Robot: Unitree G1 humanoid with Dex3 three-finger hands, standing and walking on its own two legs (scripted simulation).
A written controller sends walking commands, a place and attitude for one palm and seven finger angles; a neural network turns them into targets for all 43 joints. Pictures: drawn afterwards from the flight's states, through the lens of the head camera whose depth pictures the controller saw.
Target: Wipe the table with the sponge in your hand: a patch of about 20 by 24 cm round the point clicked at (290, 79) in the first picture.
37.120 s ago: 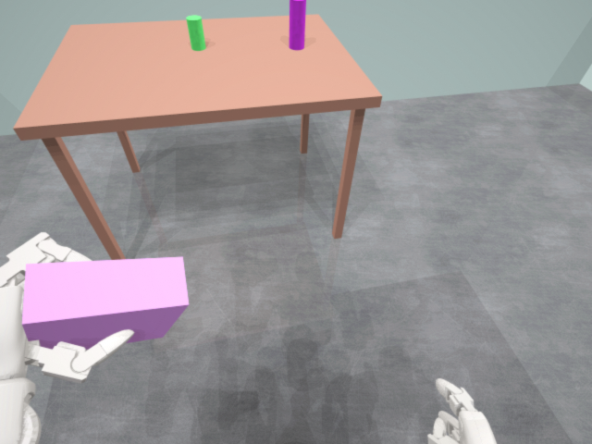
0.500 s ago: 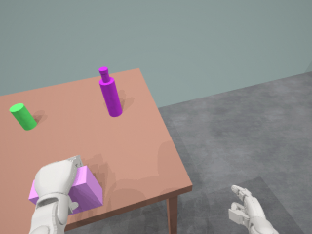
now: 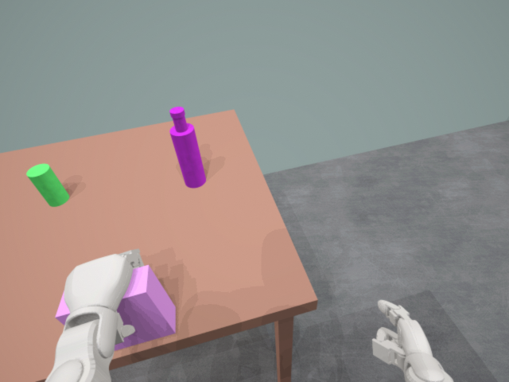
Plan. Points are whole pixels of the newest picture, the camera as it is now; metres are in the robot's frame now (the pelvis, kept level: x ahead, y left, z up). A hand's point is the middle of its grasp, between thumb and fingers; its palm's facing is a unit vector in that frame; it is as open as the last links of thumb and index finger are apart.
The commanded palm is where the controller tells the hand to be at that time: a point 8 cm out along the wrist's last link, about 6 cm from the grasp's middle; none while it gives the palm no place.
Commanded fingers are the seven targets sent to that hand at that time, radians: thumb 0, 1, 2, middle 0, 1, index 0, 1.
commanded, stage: lift the sponge slowly off the table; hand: left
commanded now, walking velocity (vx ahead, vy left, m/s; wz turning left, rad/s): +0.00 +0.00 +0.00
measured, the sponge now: (128, 318) +0.20 +0.26 -0.01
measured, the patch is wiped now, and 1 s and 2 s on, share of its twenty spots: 1.00 1.00 1.00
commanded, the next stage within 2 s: bring the sponge back beside the body in 1.48 s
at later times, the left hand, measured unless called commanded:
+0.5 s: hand (106, 291) +0.21 +0.27 +0.07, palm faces -0.01 -0.13 -0.99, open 9.5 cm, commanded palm +0.18 +0.26 +0.14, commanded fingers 0.00 0.10 1.30 -1.20 -1.60 -1.20 -1.60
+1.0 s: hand (108, 269) +0.22 +0.26 +0.10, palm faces +0.04 -0.11 -0.99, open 9.5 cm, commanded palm +0.19 +0.26 +0.18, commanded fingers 0.00 0.10 1.30 -1.20 -1.60 -1.20 -1.60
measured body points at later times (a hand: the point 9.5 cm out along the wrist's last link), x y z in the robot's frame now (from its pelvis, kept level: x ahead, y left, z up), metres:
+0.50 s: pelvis -0.01 -0.01 +0.00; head -0.04 -0.05 +0.45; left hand +0.20 +0.27 +0.12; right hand +0.25 -0.20 -0.07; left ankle +0.01 +0.12 -0.74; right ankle -0.01 -0.10 -0.74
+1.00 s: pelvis -0.01 -0.01 +0.00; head -0.04 -0.06 +0.45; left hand +0.22 +0.26 +0.16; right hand +0.25 -0.21 -0.07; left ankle +0.01 +0.12 -0.74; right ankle -0.01 -0.10 -0.74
